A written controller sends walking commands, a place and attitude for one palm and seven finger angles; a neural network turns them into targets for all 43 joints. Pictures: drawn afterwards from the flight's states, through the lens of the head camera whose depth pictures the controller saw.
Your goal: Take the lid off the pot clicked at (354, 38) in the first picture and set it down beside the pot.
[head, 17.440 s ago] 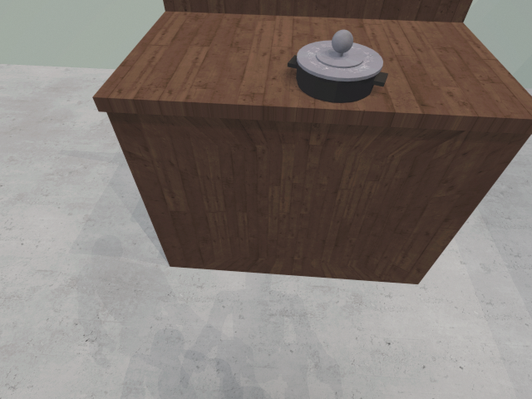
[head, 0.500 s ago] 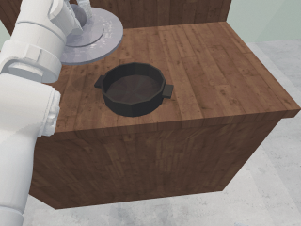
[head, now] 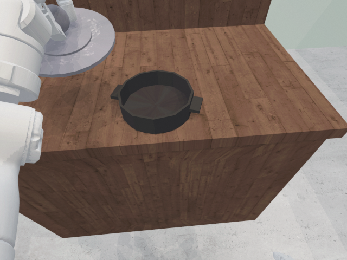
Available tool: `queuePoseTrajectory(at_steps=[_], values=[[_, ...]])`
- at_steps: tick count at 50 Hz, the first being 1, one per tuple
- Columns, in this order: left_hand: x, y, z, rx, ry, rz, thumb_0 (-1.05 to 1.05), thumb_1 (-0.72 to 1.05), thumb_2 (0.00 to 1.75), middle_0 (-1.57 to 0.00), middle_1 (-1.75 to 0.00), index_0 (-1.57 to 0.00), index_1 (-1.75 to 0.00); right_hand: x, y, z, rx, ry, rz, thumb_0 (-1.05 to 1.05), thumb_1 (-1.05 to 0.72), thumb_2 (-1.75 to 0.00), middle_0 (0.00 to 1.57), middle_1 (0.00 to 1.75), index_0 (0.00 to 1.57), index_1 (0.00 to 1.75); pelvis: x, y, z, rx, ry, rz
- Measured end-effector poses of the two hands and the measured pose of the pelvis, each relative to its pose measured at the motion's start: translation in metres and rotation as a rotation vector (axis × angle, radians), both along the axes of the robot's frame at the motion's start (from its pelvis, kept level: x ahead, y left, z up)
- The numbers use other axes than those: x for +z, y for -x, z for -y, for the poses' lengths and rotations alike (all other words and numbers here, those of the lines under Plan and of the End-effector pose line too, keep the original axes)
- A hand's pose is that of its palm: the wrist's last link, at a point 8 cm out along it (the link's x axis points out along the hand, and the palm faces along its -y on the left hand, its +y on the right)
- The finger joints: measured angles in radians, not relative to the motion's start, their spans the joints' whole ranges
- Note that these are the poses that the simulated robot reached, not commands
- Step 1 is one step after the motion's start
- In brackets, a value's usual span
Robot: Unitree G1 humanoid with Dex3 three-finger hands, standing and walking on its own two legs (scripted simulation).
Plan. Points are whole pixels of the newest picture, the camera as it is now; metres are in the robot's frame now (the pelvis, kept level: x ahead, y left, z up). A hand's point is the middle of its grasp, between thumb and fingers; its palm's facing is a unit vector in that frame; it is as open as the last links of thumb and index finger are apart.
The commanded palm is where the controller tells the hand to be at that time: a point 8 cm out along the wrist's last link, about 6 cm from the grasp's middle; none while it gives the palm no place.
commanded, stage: move the lid sideways beside the pot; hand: left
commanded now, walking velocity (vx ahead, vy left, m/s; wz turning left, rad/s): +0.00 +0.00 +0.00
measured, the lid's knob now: (55, 19) +0.50 +0.22 +0.31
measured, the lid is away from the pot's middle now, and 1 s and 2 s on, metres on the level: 0.18 0.24 0.24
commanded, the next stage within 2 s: lower the lid onto the table in 0.68 s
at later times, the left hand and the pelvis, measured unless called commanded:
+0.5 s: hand (23, 25) +0.45 +0.26 +0.32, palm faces -0.17 -0.14 -0.98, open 7.7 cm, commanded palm +0.45 +0.27 +0.39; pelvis -0.01 +0.00 +0.00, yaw +1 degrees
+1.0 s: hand (25, 32) +0.46 +0.27 +0.30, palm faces -0.19 -0.20 -0.96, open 7.7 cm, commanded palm +0.45 +0.27 +0.37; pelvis +0.00 +0.00 +0.00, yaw +1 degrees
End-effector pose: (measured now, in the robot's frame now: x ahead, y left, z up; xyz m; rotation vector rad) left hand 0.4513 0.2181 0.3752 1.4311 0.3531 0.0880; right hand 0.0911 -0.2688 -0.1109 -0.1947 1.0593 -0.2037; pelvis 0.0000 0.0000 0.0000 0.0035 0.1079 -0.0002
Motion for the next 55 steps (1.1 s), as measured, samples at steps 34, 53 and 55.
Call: queuePoseTrajectory(at_steps=[34, 53, 55], values=[[-0.002, 0.006, -0.06, 0.113, -0.024, -0.023, -0.01, 0.32, 0.66, -0.63, -1.0, -0.57, -1.0, -0.005, 0.024, 0.003, -0.038, 0.001, -0.106, 0.01, -0.91, -0.9, 0.2, 0.3, 0.2, 0.3, 0.0, 0.001, -0.001, 0.004, 0.005, -0.005], [-0.02, -0.005, -0.052, 0.14, 0.022, -0.068, -0.01, 0.32, 0.66, -0.63, -1.0, -0.57, -1.0, -0.005, 0.002, -0.001, -0.01, -0.009, -0.056, 0.01, -0.91, -0.9, 0.2, 0.3, 0.2, 0.3, 0.0, -0.003, -0.001, 0.009, 0.004, -0.012], [-0.021, -0.005, -0.048, 0.129, 0.019, -0.065, -0.01, 0.32, 0.66, -0.63, -1.0, -0.57, -1.0, -0.005, 0.0, -0.003, -0.006, -0.013, -0.051, 0.01, -0.91, -0.9, 0.2, 0.3, 0.2, 0.3, 0.0, -0.004, -0.001, 0.011, 0.003, -0.012]])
